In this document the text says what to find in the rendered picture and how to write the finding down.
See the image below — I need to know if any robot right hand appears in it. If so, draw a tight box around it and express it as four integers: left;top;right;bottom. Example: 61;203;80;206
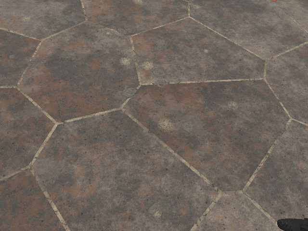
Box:
277;218;308;231

